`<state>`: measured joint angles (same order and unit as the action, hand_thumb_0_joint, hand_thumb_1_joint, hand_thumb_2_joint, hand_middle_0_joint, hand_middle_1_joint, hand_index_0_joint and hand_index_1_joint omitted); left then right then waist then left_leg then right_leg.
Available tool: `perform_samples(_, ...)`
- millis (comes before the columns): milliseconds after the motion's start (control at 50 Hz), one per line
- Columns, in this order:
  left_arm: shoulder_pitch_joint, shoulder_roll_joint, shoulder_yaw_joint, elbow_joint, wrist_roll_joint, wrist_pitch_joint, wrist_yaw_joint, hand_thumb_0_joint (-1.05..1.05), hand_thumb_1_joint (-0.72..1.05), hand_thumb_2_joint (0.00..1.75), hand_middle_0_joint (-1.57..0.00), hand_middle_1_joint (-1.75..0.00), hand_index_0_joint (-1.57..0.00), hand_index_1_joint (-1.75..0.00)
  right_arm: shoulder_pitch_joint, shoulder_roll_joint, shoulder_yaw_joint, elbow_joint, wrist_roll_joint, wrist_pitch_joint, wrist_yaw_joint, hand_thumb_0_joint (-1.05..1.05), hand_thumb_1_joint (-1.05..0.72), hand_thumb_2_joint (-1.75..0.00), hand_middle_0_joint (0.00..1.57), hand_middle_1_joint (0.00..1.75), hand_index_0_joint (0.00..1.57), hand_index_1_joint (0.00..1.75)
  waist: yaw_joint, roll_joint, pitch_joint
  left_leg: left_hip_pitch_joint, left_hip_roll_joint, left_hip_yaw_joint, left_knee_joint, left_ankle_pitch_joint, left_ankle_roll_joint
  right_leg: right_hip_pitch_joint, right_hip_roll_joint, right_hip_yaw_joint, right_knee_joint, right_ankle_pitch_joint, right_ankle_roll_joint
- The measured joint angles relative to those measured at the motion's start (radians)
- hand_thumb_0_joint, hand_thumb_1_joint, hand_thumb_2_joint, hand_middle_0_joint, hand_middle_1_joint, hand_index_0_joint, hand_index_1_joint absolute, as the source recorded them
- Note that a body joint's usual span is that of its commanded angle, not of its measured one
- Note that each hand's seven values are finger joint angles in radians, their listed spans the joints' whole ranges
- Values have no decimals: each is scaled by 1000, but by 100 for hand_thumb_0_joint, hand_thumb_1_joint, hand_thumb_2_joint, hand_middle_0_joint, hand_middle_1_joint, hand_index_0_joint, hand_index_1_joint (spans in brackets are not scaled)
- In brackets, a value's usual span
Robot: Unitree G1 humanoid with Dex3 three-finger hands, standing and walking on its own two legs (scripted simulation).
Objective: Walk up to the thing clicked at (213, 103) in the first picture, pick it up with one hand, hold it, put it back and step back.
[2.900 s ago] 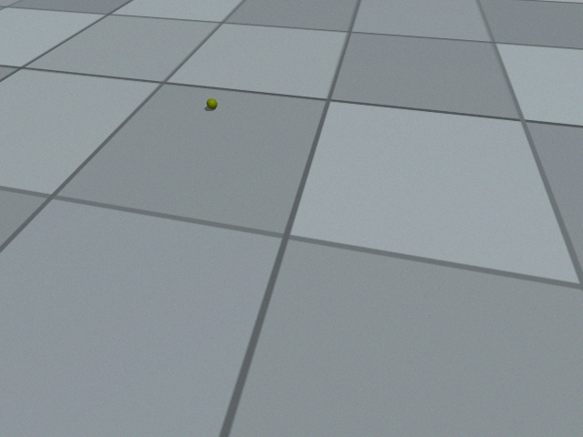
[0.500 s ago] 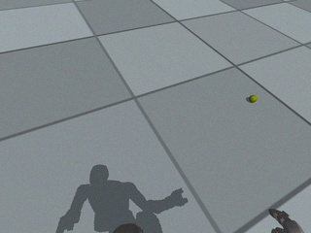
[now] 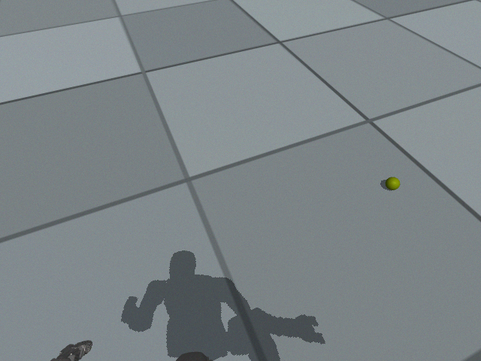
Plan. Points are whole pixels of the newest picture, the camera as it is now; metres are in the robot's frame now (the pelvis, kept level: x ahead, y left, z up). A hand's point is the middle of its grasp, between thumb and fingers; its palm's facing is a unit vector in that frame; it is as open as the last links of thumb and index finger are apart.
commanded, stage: walk up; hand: left
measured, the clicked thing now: (392, 183) +1.02 -0.80 -0.72
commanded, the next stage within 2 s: none
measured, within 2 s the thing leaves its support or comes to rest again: neither
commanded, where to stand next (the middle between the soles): +0.72 -1.13 m, yaw +14 degrees
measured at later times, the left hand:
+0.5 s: hand (199, 313) +0.25 +0.10 -0.16, palm faces +0.01 -0.96 -0.28, open 7.4 cm
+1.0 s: hand (293, 277) +0.32 -0.10 -0.17, palm faces +0.12 -0.95 -0.30, open 7.4 cm
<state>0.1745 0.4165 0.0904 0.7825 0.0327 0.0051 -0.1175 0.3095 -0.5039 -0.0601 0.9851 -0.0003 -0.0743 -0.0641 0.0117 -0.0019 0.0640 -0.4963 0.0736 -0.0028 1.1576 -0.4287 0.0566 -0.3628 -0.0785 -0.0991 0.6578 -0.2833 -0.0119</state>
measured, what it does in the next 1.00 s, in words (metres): steps to the right: left foot, then right foot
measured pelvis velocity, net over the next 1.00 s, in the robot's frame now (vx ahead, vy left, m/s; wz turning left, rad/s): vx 0.31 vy -0.38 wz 0.16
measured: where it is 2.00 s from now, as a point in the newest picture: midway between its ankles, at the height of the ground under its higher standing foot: (423, 272)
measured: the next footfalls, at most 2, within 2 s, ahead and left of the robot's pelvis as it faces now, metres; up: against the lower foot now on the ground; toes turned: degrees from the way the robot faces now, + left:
left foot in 0.22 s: +0.23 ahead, +0.02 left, +0.00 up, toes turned +9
right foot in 0.58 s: +0.33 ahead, -0.42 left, +0.00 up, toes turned +2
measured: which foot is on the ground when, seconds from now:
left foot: up 0.00-0.20, down 0.22-0.60, up 0.62-0.90, down 0.92-1.00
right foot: down 0.00-0.24, up 0.26-0.56, down 0.58-0.92, up 0.94-1.00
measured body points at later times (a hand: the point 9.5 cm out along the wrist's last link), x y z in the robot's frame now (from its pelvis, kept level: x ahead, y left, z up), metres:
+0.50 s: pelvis +0.17 -0.18 -0.01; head +0.19 -0.13 +0.44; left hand +0.25 +0.15 -0.14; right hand +0.24 -0.54 -0.07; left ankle +0.19 +0.01 -0.72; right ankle +0.26 -0.37 -0.68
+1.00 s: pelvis +0.31 -0.38 -0.01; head +0.33 -0.34 +0.43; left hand +0.31 -0.05 -0.15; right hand +0.42 -0.70 -0.09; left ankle +0.37 -0.28 -0.72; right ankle +0.30 -0.46 -0.68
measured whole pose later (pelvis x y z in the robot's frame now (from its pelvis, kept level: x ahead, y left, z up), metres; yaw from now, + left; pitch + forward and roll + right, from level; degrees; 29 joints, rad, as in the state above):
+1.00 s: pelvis +0.31 -0.38 -0.01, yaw +9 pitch -2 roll +1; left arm 0.30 0.43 0.09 0.76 0.06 0.10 -0.09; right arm 0.32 -0.40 -0.01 0.90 -0.01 -0.10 -0.09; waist 0.04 -0.10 0.08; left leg -0.43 0.00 0.13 0.71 -0.26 0.07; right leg -0.42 0.05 -0.02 1.04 -0.46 -0.03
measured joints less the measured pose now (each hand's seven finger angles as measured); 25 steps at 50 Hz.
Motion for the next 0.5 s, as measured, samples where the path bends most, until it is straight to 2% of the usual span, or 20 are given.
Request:
perform_samples(60, 38, -1, -2, 7, 3, 4, 8, 0, 90, 90, -21, -30, -20, -30, -15, 24, 13, -20, -5, -19, 12, 1, -91, -90, 20, 30, 20, 30, 30, 2, -4, -35, -26, 61, -132, 17, -8, 73, 31, -34, -68, -9, -35)
perform_samples(120, 75, 13, 3, 3, 10, 13, 12, 1, 90, 90, -21, -30, -20, -30, -21, 55, 26, -43, -6, -24, 19, 0, -90, -90, 20, 30, 20, 30, 62, -10, 0, -39, -42, 100, -280, 63, -11, 136, 65, -65, -101, -37, -54)
perform_samples(180, 108, 34, 7, -1, 17, 33, 11, 1, 90, 90, -21, -30, -20, -30, -10, 86, 36, -70, -3, -31, 20, 0, -90, -90, 20, 30, 20, 30, 82, -38, 0, 8, -55, 129, -432, 173, -1, 183, 89, -93, -85, -96, -69)
perform_samples(220, 138, 40, 6, -9, 14, 42, 11, 1, 90, 90, -21, -30, -20, -30, 9, 86, 37, -100, -7, -45, 15, 0, -90, -90, 21, 30, 21, 30, 83, -49, -7, 74, -63, 126, -535, 241, 20, 175, 100, -104, 7, -167, -74)
perform_samples(260, 142, 35, 7, -4, 19, 55, 18, 1, 90, 90, -20, -30, -20, -30, 5, 87, 31, -127, -14, -46, -1, 0, -90, -90, 21, 30, 21, 30, 63, -80, 6, 61, -72, 122, -466, 196, 17, 88, 98, -39, 230, -206, -37)
perform_samples(300, 135, 31, -2, 3, 23, 72, 17, 1, 91, 90, -20, -30, -20, -30, -2, 88, 34, -141, 0, -40, -14, 0, -90, -90, 21, 30, 21, 30, 39, -102, 15, 69, -65, 115, -437, 163, 7, -19, 104, 39, 446, -211, 2)
perform_samples(340, 120, 34, -6, 4, 22, 80, 11, 1, 91, 90, -20, -30, -20, -30, 0, 91, 37, -141, 4, -35, -23, 0, -90, -90, 21, 30, 21, 30, 22, -124, 17, 96, -53, 104, -450, 155, -11, -109, 76, 86, 549, -171, 17)
perform_samples(380, 101, 39, 0, -4, 20, 79, -1, 1, 91, 90, -20, -30, -20, -30, 11, 86, 40, -134, 0, -36, -21, 0, -90, -90, 21, 30, 21, 30, 12, -137, 14, 114, -34, 86, -462, 148, -28, -176, 28, 119, 549, -133, 23)
perform_samples(440, 73, 51, 13, -21, 17, 78, -20, 1, 91, 90, -20, -30, -20, -30, 31, 69, 39, -116, -15, -37, -10, 0, -90, -90, 21, 30, 21, 30, 0, -142, 10, 130, 3, 52, -462, 126, -47, -224, -37, 162, 456, -93, 26)
perform_samples(500, 50, 67, 27, -26, 17, 83, -32, 1, 91, 90, -20, -30, -20, -30, 48, 47, 31, -102, -29, -38, 1, 0, -90, -90, 21, 30, 21, 30, -14, -139, 1, 137, 45, 18, -457, 99, -60, -226, -76, 183, 329, -75, 30)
